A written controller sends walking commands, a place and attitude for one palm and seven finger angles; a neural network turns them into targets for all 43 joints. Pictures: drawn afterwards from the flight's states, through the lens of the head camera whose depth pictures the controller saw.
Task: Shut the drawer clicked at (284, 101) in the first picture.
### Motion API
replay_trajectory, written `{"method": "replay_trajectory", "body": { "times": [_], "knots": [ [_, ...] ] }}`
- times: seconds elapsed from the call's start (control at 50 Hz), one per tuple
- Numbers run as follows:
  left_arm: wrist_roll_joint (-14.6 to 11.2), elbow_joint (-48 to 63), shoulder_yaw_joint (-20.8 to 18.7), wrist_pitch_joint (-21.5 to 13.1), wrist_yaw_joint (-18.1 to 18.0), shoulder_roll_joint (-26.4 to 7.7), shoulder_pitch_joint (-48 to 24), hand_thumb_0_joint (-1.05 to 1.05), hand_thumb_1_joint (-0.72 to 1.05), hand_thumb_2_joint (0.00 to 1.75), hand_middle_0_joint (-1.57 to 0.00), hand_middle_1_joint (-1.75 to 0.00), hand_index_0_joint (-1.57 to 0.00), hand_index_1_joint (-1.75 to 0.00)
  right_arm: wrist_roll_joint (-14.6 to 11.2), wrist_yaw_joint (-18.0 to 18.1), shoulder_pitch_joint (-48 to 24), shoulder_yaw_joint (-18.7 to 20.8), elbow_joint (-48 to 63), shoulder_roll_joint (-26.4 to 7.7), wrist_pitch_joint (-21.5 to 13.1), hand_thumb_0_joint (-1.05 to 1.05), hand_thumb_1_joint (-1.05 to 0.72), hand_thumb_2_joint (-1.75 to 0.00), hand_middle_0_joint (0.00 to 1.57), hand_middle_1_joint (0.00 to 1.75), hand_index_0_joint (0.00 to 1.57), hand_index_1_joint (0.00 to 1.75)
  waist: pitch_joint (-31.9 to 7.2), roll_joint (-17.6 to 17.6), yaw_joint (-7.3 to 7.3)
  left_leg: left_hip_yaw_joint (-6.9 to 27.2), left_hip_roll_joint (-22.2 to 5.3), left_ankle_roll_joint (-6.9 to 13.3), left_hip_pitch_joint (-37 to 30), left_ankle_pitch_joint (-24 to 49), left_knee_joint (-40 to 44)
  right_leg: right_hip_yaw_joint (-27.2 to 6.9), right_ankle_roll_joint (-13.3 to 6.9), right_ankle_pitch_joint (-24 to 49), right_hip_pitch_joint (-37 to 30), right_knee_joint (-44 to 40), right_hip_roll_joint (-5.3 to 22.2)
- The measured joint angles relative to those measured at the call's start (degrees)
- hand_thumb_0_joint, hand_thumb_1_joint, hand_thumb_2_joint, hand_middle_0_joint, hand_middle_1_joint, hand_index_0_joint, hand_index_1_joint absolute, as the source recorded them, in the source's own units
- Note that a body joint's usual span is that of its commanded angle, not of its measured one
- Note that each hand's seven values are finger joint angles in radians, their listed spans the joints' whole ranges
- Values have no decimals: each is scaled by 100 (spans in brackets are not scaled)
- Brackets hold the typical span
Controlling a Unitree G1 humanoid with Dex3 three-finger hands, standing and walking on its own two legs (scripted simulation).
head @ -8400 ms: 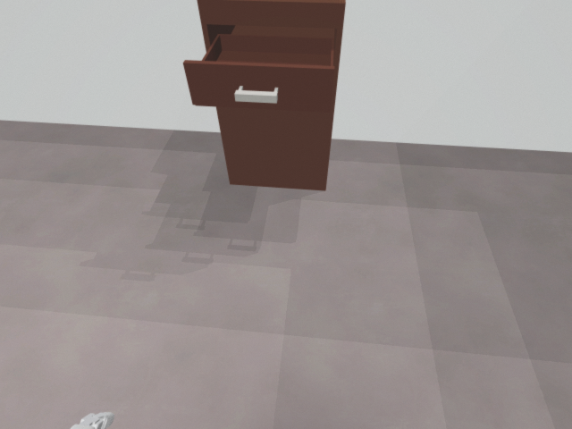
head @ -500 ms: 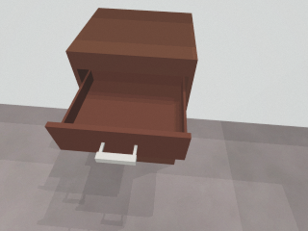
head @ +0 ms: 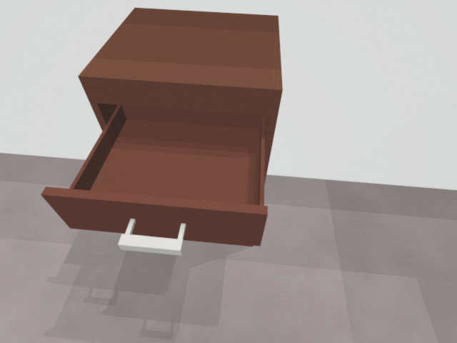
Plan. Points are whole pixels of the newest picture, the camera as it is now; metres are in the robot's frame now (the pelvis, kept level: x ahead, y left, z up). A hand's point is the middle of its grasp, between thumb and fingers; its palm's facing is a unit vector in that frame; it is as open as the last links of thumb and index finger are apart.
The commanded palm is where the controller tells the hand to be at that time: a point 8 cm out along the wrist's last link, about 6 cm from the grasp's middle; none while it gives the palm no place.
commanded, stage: come to a stop and stand still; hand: left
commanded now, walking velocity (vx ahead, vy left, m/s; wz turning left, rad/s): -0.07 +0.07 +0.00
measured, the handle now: (154, 235) +0.33 +0.18 -0.06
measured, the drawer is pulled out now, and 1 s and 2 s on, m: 0.30 0.30 0.30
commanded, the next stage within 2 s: look again from close up in 0.82 s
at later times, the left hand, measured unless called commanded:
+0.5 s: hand out of the picture -0.04 +0.18 -0.17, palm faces +0.03 -0.98 -0.20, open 7.4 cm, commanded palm none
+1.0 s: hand out of the picture -0.08 +0.18 -0.17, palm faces +0.02 -0.99 -0.15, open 7.4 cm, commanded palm none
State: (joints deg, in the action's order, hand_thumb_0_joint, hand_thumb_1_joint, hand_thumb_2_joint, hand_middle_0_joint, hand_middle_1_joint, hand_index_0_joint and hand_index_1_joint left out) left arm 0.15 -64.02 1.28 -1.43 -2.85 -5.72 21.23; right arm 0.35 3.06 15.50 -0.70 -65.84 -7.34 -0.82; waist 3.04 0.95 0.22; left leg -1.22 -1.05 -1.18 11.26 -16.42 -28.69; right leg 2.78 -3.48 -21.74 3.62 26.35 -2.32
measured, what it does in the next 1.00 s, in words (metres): shifts its weight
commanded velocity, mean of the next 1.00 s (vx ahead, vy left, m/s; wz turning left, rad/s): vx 0.00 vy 0.00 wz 0.00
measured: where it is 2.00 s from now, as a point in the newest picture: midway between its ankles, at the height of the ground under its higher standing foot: outside the picture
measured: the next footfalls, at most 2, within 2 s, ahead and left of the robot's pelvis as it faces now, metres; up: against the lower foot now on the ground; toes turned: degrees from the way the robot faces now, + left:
none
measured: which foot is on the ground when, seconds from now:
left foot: down 0.00-1.00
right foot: down 0.00-1.00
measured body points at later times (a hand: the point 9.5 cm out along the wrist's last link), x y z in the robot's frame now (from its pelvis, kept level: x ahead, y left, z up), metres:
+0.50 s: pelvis -0.04 +0.01 +0.01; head -0.02 +0.01 +0.46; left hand -0.04 +0.23 -0.15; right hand -0.02 -0.21 -0.15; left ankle -0.01 +0.14 -0.73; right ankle -0.08 -0.07 -0.74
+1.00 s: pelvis -0.05 +0.03 +0.00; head -0.02 +0.03 +0.45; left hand -0.08 +0.23 -0.16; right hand -0.06 -0.18 -0.16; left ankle -0.01 +0.14 -0.73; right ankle -0.08 -0.07 -0.74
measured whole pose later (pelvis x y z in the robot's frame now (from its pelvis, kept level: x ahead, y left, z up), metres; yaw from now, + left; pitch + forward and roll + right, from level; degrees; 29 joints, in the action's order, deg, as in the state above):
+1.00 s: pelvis -0.05 +0.03 +0.00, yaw +1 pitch -1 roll -1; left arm 0.7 -62.8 1.8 -2.1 -3.0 -5.7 20.7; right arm 0.9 1.3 17.5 -0.6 -63.6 -7.0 -0.5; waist 3.2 -1.1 -0.8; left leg -0.8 -0.8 0.8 16.5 -13.1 -30.5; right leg 3.4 -1.8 -17.4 7.6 25.9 -2.1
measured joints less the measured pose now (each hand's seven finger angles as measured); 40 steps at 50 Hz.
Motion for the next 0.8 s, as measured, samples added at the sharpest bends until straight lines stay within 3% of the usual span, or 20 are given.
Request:
{"method": "replay_trajectory", "body": {
  "times": [0.1,0.4,0.8],
  "knots": [
    [10,183,-5,13,-12,11,-179,0,91,90,-20,-30,-20,-30,-29,-15,-164,33,153,-119,10,1,-93,-90,19,30,20,30,24,10,35,-22,13,-7,-60,165,223,-17,-11,108,-10,-128,12],
    [25,326,-30,65,36,-381,-383,1,91,90,-20,-30,-20,-30,9,-117,-273,16,269,-204,24,0,-93,-90,19,30,20,30,18,-19,32,5,48,45,-104,536,522,22,25,408,-16,-320,41],
    [-1,112,39,68,67,-166,-96,1,91,90,-20,-30,-20,-30,7,-171,242,-48,-41,120,3,0,-91,-90,19,30,20,30,134,18,-19,-25,112,153,103,647,488,6,113,497,219,-229,114]
  ]
}}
